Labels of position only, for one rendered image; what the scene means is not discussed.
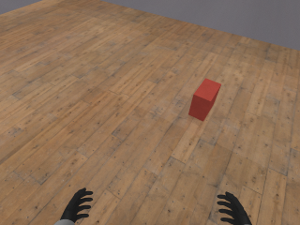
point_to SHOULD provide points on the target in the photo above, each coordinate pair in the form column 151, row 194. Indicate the carton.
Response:
column 203, row 99

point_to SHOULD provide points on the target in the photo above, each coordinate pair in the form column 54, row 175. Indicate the left robot hand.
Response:
column 73, row 207

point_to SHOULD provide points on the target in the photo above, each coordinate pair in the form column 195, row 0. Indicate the right robot hand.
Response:
column 240, row 216

